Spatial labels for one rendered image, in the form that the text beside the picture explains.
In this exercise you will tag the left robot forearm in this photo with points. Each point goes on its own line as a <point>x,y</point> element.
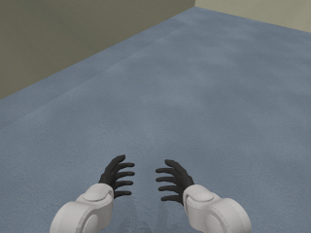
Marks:
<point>90,213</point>

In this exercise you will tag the robot left hand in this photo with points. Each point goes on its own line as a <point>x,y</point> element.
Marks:
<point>112,174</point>

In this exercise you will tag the right robot forearm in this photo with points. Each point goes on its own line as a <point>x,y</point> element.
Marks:
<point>209,213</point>

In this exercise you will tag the robot right hand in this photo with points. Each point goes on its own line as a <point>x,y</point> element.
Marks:
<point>179,177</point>

